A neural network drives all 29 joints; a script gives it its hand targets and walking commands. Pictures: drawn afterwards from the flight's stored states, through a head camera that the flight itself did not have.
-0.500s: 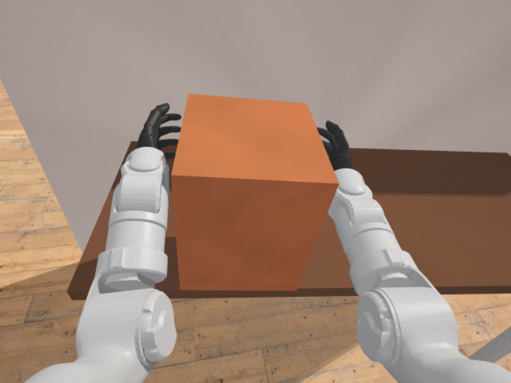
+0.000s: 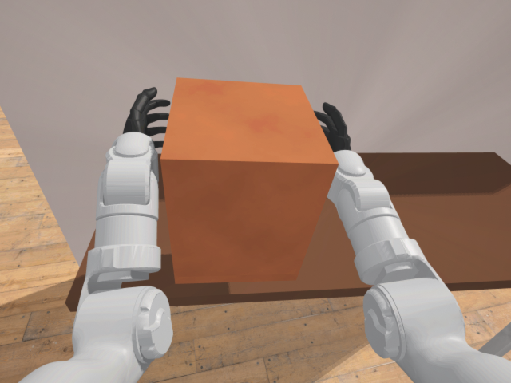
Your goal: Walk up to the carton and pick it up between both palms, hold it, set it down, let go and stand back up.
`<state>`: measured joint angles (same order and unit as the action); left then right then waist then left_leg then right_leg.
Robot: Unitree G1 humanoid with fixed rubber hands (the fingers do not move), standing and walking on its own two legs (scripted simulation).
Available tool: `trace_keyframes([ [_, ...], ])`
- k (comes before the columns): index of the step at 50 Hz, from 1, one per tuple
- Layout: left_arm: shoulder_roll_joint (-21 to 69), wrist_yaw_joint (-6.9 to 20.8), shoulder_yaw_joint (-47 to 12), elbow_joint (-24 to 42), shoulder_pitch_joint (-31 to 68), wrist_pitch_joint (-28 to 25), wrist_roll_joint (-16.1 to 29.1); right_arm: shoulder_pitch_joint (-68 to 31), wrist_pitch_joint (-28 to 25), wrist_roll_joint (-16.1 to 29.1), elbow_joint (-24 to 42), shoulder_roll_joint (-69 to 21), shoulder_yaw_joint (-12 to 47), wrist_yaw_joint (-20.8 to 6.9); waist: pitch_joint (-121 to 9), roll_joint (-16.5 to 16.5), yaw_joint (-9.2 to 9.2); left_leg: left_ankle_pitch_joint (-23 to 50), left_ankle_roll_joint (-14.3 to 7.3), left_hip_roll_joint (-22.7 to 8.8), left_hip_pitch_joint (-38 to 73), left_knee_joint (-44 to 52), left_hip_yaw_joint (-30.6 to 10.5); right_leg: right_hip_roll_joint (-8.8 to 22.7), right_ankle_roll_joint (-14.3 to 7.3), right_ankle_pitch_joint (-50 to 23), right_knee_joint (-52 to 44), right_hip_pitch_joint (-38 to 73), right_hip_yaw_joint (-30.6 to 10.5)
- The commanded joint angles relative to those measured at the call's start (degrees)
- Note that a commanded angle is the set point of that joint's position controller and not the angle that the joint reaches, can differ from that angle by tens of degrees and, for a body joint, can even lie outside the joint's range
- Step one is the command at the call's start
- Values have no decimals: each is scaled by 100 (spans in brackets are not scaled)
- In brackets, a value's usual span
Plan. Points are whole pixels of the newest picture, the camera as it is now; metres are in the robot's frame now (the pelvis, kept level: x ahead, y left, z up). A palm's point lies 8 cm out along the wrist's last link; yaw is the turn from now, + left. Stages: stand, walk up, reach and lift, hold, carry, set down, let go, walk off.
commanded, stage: reach and lift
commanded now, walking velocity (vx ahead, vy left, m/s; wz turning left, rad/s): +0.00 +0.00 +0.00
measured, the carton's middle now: (239, 183) +0.39 +0.00 +0.16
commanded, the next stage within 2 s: hold in 1.30 s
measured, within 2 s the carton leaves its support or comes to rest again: neither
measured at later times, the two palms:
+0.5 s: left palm (136, 121) +0.38 +0.14 +0.28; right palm (344, 131) +0.38 -0.15 +0.26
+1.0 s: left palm (138, 106) +0.39 +0.14 +0.29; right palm (350, 115) +0.38 -0.15 +0.29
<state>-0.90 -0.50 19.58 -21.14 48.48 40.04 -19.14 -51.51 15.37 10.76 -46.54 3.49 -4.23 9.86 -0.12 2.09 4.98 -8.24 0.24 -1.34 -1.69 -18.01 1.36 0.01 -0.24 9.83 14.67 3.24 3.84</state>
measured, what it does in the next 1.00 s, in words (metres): stands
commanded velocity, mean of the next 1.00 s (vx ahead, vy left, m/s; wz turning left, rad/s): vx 0.00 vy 0.00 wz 0.00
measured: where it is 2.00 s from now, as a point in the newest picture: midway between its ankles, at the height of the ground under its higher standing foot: outside the picture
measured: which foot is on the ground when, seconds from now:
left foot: down 0.00-1.00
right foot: down 0.00-1.00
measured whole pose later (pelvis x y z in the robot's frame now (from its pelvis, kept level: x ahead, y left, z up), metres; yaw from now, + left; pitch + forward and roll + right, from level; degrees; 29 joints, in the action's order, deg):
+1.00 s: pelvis +0.01 -0.01 +0.00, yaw +0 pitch -6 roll -1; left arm -4.7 0.8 20.0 -22.7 53.9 48.7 -15.5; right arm -59.7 28.5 21.8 -45.8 8.2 2.7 14.9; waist -6.5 0.6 5.7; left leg -10.2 1.0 -2.1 -3.7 -19.8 0.5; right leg -1.3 -0.9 10.7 14.7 1.9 2.7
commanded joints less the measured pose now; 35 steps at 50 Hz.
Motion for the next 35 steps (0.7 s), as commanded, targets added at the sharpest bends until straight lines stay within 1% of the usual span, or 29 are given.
trace_keyframes([
  [1,3196,832,-2196,368,2949,-126,722,-4152,-93,464,1606,-2906,1446,-445,-1711,-313,81,1309,109,302,1081,-45,33,-328,297,-877,-156,-267,78],
  [2,3211,849,-2192,408,3039,-93,733,-4128,-21,490,1570,-2945,1451,-427,-1719,-324,89,1267,119,307,1045,-41,17,-322,309,-882,-165,-236,69],
  [3,3224,853,-2214,493,3124,-73,780,-4341,-19,579,1796,-2984,1553,-413,-1889,-298,61,1313,86,301,1034,-53,15,-333,305,-946,-154,-237,45],
  [4,3244,842,-2258,530,3055,-37,804,-4419,-14,657,1995,-3033,1689,-380,-2015,-246,21,1505,72,324,1033,-116,16,-334,330,-1226,-93,-138,28],
  [5,3244,844,-2261,450,2883,17,777,-4327,48,712,2038,-2990,1720,-347,-1880,-232,24,1638,123,317,1021,-156,3,-373,351,-1359,-73,-83,55],
  [6,3133,867,-2125,331,2774,73,702,-4216,153,697,1832,-2927,1690,-323,-1550,-192,11,1440,115,321,921,-95,27,-382,350,-1186,-139,-116,39],
  [7,3123,900,-2064,249,2829,117,675,-4169,223,656,1689,-2887,1604,-318,-1408,-110,56,1066,97,310,818,5,25,-364,344,-824,-198,-180,35],
  [9,3123,918,-2035,329,3163,146,672,-4349,253,649,1614,-2973,1498,-342,-1335,-241,26,781,51,325,656,124,95,-310,311,-458,-212,-360,20],
  [11,3260,890,-2306,535,3243,150,865,-4415,245,739,1879,-3002,1560,-338,-1846,-416,110,1105,119,302,961,-35,39,-339,281,-774,-132,-336,18],
  [12,3228,867,-2304,521,3211,164,863,-4439,284,800,1904,-2992,1623,-322,-1836,-366,100,1235,124,298,948,-80,1,-338,267,-888,-143,-334,5],
  [14,3207,861,-2245,448,3380,151,894,-4496,391,806,1835,-3069,1624,-318,-1733,-267,67,861,85,305,775,11,6,-330,291,-640,-166,-372,-43],
  [15,3227,874,-2209,394,3512,162,888,-4677,421,800,1759,-3107,1585,-320,-1686,-306,37,722,64,300,690,61,28,-323,299,-496,-188,-409,-47],
  [16,3174,876,-2157,339,3490,165,862,-4602,463,828,1636,-3132,1588,-316,-1700,-251,37,709,27,317,673,37,45,-305,321,-547,-184,-370,-73],
  [17,3177,873,-2126,239,3458,200,867,-4578,505,832,1607,-3068,1543,-316,-1599,-288,29,759,61,289,676,79,32,-356,307,-584,-150,-426,-35],
  [18,3089,880,-2099,189,3465,220,861,-4595,543,851,1464,-3060,1520,-309,-1535,-291,45,708,65,285,668,75,39,-335,294,-525,-172,-433,-60],
  [19,3105,908,-2076,43,3461,259,845,-4575,586,856,1370,-3028,1492,-300,-1467,-380,59,550,49,291,605,91,19,-299,285,-395,-205,-432,-95],
  [20,3183,919,-2151,163,3592,248,876,-4585,601,859,1351,-3021,1460,-292,-1512,-431,99,571,81,276,560,121,8,-319,266,-393,-191,-427,-95],
  [21,3208,918,-2194,233,3630,253,908,-4635,603,949,1380,-3079,1480,-282,-1630,-436,114,784,89,281,606,50,13,-317,273,-609,-156,-390,-94],
  [22,3223,905,-2243,412,3740,233,951,-4791,600,1067,1620,-3138,1634,-280,-1924,-411,79,1037,112,300,698,-26,15,-368,309,-818,-132,-348,-68],
  [23,3146,886,-2130,251,3635,252,926,-4797,654,1078,1612,-3106,1661,-254,-1857,-361,56,1114,130,315,735,-72,4,-355,311,-1019,-115,-272,-112],
  [24,3116,889,-2090,233,3584,263,913,-4746,712,1137,1564,-3081,1702,-246,-1813,-291,23,1093,114,318,680,-41,13,-352,342,-1010,-110,-244,-122],
  [26,3114,891,-2214,307,3703,242,1010,-4731,744,1209,1578,-3062,1706,-234,-1923,-367,100,1088,153,305,649,-39,-15,-376,337,-925,-82,-265,-117],
  [28,3154,887,-2190,214,3841,262,1056,-4902,790,1200,1627,-3076,1705,-209,-1871,-309,126,930,133,304,641,-40,-53,-363,332,-782,-145,-383,-123],
  [29,3109,889,-2097,78,3841,270,1042,-4916,826,1198,1553,-3087,1625,-208,-1804,-287,89,843,127,294,585,-12,-50,-367,329,-702,-178,-422,-134],
  [30,3119,899,-2083,87,3860,281,990,-4858,866,1209,1444,-3089,1633,-211,-1786,-361,60,894,117,282,597,15,-44,-384,343,-726,-184,-453,-130],
  [31,3121,894,-2093,56,3859,311,1018,-4970,867,1252,1554,-3056,1635,-203,-1826,-393,92,930,139,272,600,-22,-57,-388,315,-780,-178,-350,-137],
  [32,3122,898,-2162,148,3882,310,1061,-4903,892,1330,1521,-3065,1674,-184,-1913,-385,65,1048,136,270,610,-45,-54,-390,318,-906,-144,-296,-161],
  [33,3139,886,-2196,320,3981,288,1104,-4910,917,1387,1588,-3157,1739,-165,-2042,-343,90,1180,174,291,631,-104,-35,-416,362,-1070,-106,-213,-149],
  [35,3131,888,-2080,140,3899,326,1061,-4981,1000,1468,1620,-3137,1802,-156,-1877,-316,11,1180,145,317,552,-89,-49,-388,366,-1135,-138,-294,-181],
])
